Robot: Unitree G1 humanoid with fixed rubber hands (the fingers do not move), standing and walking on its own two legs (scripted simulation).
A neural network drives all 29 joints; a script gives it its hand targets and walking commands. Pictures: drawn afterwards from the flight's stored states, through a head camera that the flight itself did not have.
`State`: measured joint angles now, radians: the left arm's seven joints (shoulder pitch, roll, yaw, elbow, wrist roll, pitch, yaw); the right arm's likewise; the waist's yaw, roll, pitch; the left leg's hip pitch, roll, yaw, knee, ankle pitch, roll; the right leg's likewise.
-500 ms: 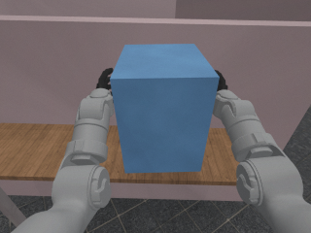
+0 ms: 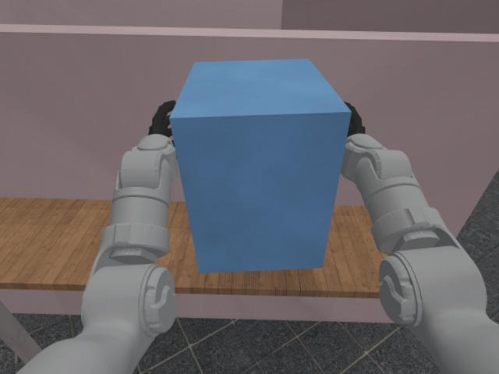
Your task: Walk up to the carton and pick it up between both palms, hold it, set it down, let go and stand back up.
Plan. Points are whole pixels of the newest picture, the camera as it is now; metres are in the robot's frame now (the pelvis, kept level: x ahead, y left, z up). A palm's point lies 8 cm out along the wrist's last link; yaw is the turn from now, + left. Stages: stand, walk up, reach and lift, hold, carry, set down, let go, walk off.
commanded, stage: reach and lift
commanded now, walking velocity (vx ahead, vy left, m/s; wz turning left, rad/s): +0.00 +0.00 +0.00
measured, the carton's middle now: (256, 161) +0.43 +0.02 +0.20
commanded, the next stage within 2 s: hold in 0.40 s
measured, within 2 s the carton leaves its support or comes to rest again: neither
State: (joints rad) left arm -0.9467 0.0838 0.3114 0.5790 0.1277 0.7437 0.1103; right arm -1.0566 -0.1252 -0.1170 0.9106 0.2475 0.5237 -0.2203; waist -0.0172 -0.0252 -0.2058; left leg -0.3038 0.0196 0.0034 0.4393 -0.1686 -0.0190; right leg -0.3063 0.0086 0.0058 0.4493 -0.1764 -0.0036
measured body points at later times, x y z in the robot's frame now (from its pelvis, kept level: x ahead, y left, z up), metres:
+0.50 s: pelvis +0.00 +0.00 +0.00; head -0.06 +0.01 +0.45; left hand +0.40 +0.17 +0.26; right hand +0.42 -0.13 +0.26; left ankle +0.04 +0.13 -0.74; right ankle +0.04 -0.11 -0.74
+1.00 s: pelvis -0.01 +0.00 +0.00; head -0.08 +0.01 +0.44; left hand +0.39 +0.16 +0.28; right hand +0.39 -0.14 +0.28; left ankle +0.04 +0.13 -0.74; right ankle +0.04 -0.11 -0.74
